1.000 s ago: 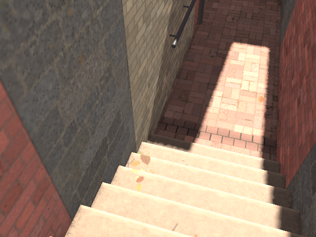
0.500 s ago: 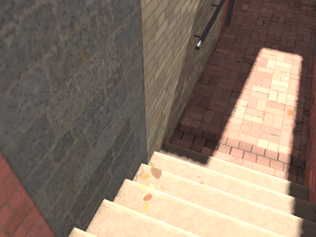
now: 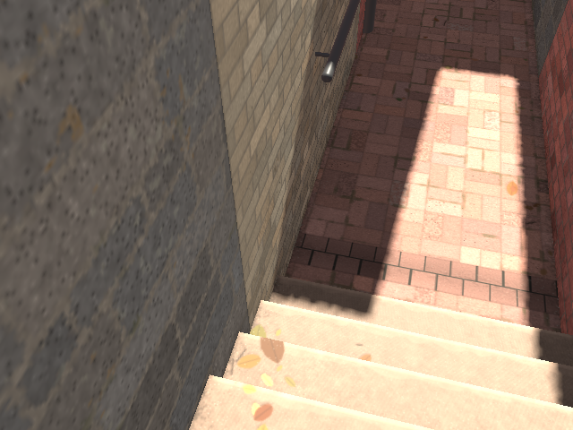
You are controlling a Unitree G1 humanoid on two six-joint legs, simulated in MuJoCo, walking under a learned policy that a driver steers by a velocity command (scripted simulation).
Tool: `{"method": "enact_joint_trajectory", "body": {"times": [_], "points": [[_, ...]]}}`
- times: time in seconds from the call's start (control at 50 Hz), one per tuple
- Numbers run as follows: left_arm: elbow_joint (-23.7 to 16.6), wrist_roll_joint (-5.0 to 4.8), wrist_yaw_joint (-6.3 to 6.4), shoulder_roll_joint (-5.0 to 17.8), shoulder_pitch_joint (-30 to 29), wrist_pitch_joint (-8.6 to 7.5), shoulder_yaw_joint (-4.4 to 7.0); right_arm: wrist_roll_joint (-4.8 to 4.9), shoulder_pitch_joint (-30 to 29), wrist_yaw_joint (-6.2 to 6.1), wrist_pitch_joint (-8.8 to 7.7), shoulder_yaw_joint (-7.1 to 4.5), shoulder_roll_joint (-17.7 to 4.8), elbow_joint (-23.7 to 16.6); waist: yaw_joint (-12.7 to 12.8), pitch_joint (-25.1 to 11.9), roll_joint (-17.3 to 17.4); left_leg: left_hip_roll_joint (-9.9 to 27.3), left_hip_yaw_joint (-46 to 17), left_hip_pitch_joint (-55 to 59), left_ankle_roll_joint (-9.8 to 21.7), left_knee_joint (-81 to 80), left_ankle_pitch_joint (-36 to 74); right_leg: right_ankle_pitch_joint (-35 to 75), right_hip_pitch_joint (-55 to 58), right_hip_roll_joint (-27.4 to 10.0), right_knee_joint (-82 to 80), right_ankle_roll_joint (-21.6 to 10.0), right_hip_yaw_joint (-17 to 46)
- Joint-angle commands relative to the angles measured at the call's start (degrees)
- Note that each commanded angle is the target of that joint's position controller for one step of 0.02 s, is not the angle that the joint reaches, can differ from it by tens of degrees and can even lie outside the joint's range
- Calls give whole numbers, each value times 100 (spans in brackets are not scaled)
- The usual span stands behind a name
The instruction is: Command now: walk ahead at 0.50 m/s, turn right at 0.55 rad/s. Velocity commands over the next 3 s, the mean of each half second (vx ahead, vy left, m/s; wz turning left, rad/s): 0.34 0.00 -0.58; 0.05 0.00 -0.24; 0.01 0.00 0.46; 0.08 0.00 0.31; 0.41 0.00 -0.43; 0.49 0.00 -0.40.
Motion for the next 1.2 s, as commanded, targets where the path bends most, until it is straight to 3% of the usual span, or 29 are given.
{"method": "enact_joint_trajectory", "body": {"times": [0.02,0.14,0.18,0.28,0.32,0.38,0.46,0.52,0.56,0.58,0.62,0.66,0.7,0.72,0.76,0.82,0.84,0.86,0.88,0.9,0.92,0.96,1.0,1.08,1.1,1.12,1.14,1.16,1.2], "points": [[-318,103,66,-3,333,11,-41,2,924,-170,-331,-47,24,146,71,242,-323,1781,-2050,305,720,-1743,543,2295,-1529,-1193,-1409,-133,152],[-71,238,-283,52,-25,119,204,-144,1668,-548,-471,-131,-281,1092,-267,388,369,1834,-1516,558,758,-1719,219,3658,-2191,-1076,-3054,-480,331],[-87,254,-191,66,-312,56,150,-24,1865,-632,-420,56,359,1339,-407,103,145,1845,-1355,1438,673,-1414,857,4579,-2517,-1222,-4613,-508,629],[-49,187,-228,69,-1303,64,240,-38,1934,-715,-385,99,-9,1425,-628,389,343,1189,339,-531,151,-1046,1297,5532,1060,-684,-6089,-118,-1036],[-178,211,-192,182,-1586,173,302,34,1915,-707,-308,-16,-334,1458,-695,717,364,1560,133,198,158,-606,927,4696,827,-694,-6818,-90,-947],[-381,205,45,-77,-2492,257,243,211,2861,-928,-94,-63,14,1755,-1300,867,320,2243,-836,2150,232,-27,626,4209,-283,-907,-8619,-63,-703],[-331,347,-61,-208,-2971,294,241,23,3314,-974,142,-292,-99,2066,-1664,959,141,2287,-1076,2553,505,112,609,3917,412,-775,-9957,-508,-1092],[409,177,100,714,-373,82,721,-133,2143,-586,180,-371,-406,1877,-256,-176,-462,1376,240,821,-68,2858,688,5708,4569,-398,-10248,-893,-1684],[683,262,137,2086,1016,151,1140,113,2020,-127,147,-229,180,1307,-9,-2616,-1565,533,288,-1999,-833,6610,-3813,9718,8690,-2071,-7700,-2270,325],[734,288,138,1881,1498,133,1185,347,1139,-118,59,-310,-151,861,429,-2225,-984,556,-109,-3093,-946,7230,-4023,9637,8698,-2394,-7816,-2259,748],[296,91,110,1358,592,20,1052,488,0,-390,-214,-318,-437,22,166,-1181,-487,848,-535,-4369,-967,6968,-4002,7238,6922,-2730,-8179,-2346,985],[151,232,-116,1022,-151,65,885,298,1179,-613,-133,-311,-356,432,-738,-90,161,892,-802,-2684,-884,5914,-2854,6309,3531,-2647,-8673,-2355,537],[-70,-27,-150,424,-779,-65,586,226,2342,-428,112,-302,41,998,-1236,660,-100,733,-880,-1174,-765,4048,-54,4768,957,-1785,-9220,-2034,-3],[-185,-94,-169,341,-1124,-69,458,154,2376,-173,160,-303,142,1160,-1335,606,-58,705,-849,-505,-710,2958,1386,3857,342,-1399,-9080,-1734,-294],[-139,143,-247,825,-1573,-61,441,226,2759,240,180,-252,204,1494,-1642,303,-439,503,-769,865,-751,3395,2823,4039,-677,-1034,-8463,-1342,-444],[-328,19,-403,830,-2637,-82,293,312,3142,220,-34,-456,-219,1511,-2108,-158,-553,307,-512,2566,-1210,2841,1811,4623,-865,-1022,-7749,-726,-529],[-408,-418,135,618,-2502,101,368,673,2731,-409,282,-237,80,1453,-1925,-1020,-608,-288,145,1969,-810,1170,573,4263,1223,-1210,-7603,-695,-945],[-360,-513,339,406,-2051,231,236,621,2261,-619,422,-220,26,1377,-1376,-605,-860,-170,65,2361,-618,430,681,4495,1217,-1260,-7284,-760,-629],[-377,-446,504,260,-1265,379,207,603,1717,-675,467,-299,-388,1237,-790,-109,438,75,-497,1950,-382,-311,2919,3269,1435,-640,-6443,-497,-1100],[-200,-146,234,1516,473,310,731,440,-167,-427,290,-611,-1521,405,299,364,1458,422,-1807,794,525,-787,2328,412,1428,-234,-6756,-290,-1137],[-422,-163,349,1710,-214,269,847,329,-261,-409,201,-718,-1443,204,-52,33,869,571,-1760,668,830,-1047,1577,-436,1526,-221,-6427,-274,-1481],[-905,-147,412,930,-1702,249,705,286,2116,-474,152,-596,-633,821,-1223,455,1350,1644,-4178,906,1876,-2002,90,-1198,-120,372,-5538,-305,-1281],[-713,-135,400,89,-1506,218,474,252,1942,-590,57,-756,-851,822,-1158,474,589,1712,-4242,798,1636,-1965,240,-363,281,18,-6060,-177,-377],[-614,-180,402,391,-598,190,634,350,242,-456,98,-769,-683,261,-104,-94,330,646,-2550,-1192,844,-1087,480,1637,3934,301,-8126,-290,-1074],[-485,-39,424,840,31,193,808,354,388,-426,96,-748,-486,212,96,-372,-83,241,-2296,-1688,483,-217,-510,2872,4948,-379,-8410,-758,-493],[-453,182,512,1482,753,136,962,511,1066,-467,89,-696,-48,10,37,-850,-1138,-749,-1668,-2285,-210,1677,-2318,4587,5441,-2357,-8963,-2534,1920],[-341,456,486,1318,951,87,903,434,1038,-674,151,-692,-44,-12,78,-312,-370,-542,-2233,-3338,-464,3008,-2203,4325,4969,-3202,-9314,-3209,2949],[-321,420,438,1030,457,103,780,347,949,-826,226,-612,24,63,-170,-13,-57,-400,-2492,-3719,-527,3489,-1403,4101,4510,-3095,-9518,-3043,2557],[-448,-20,327,512,-540,81,623,163,1133,-917,271,-673,-293,176,-609,-406,-318,-429,-2017,-3467,-632,4219,-692,4509,3848,-2336,-9212,-2391,1045]]}}
Next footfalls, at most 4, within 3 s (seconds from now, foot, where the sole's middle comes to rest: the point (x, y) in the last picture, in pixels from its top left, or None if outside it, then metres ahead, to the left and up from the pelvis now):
0.52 right None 0.33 -0.16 -0.91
0.86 left None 0.39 0.04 -0.91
1.52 left None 0.37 0.10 -0.91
1.94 right None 0.36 -0.09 -0.91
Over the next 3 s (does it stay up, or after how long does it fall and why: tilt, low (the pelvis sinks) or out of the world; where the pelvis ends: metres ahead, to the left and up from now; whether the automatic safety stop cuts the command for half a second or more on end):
stays up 0.77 -0.17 -0.47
